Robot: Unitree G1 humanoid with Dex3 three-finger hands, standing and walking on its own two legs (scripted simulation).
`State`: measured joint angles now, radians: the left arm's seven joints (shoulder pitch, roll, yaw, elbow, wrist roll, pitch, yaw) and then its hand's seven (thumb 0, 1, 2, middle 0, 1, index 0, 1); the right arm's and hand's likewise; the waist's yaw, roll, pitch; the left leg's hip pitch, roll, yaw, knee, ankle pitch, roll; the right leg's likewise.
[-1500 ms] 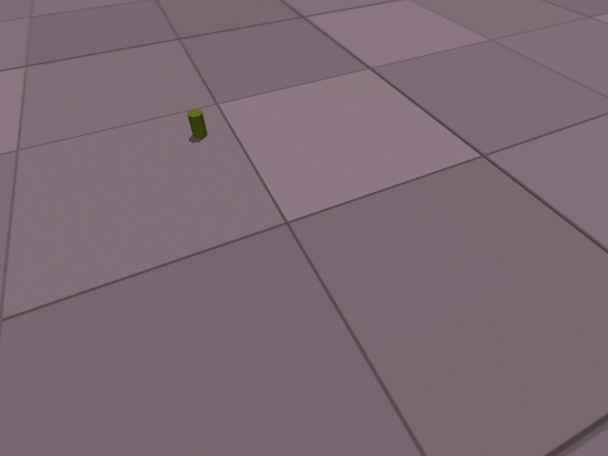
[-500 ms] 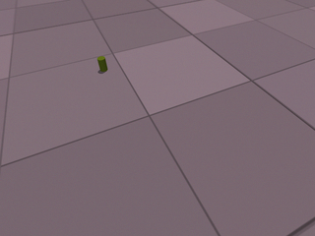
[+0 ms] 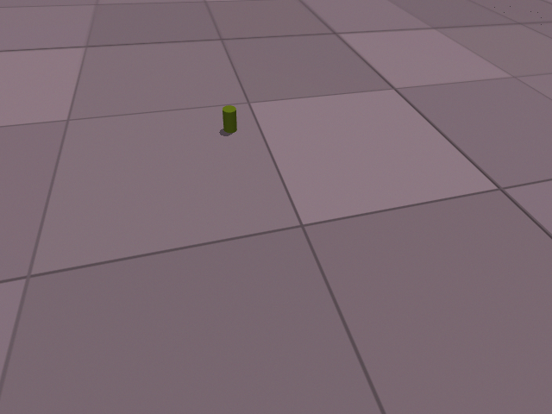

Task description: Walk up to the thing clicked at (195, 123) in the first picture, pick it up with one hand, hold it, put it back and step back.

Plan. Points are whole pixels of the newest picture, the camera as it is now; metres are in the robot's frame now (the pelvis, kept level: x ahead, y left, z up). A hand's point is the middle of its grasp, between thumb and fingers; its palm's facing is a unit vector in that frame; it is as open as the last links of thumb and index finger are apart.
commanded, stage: walk up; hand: left
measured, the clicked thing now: (229, 119) +1.86 +0.35 -0.68
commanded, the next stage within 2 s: none
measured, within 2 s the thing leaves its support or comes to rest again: neither
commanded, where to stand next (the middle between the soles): +1.54 +0.10 m, yaw +6 degrees
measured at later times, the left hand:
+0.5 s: hand (156, 278) +0.38 +0.26 -0.10, palm faces +0.06 -0.92 -0.39, open 7.4 cm
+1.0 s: hand (155, 227) +0.54 +0.31 -0.14, palm faces +0.10 -0.93 -0.34, open 7.4 cm
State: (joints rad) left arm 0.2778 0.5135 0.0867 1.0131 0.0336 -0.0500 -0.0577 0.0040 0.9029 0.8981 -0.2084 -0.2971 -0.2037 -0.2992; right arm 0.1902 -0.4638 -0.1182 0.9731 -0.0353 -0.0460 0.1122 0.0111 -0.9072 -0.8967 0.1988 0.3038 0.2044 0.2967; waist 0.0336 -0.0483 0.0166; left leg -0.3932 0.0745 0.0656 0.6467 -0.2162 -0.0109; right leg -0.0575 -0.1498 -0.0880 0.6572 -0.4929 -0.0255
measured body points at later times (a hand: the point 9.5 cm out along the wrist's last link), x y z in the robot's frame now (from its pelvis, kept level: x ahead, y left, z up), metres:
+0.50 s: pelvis +0.27 -0.02 +0.00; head +0.28 -0.05 +0.45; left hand +0.37 +0.31 -0.08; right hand +0.31 -0.34 -0.13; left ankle +0.12 +0.12 -0.65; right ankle +0.37 -0.14 -0.72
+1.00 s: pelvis +0.54 +0.03 +0.01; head +0.56 +0.06 +0.46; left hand +0.53 +0.36 -0.12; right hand +0.70 -0.27 -0.07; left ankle +0.59 +0.14 -0.72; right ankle +0.48 -0.12 -0.64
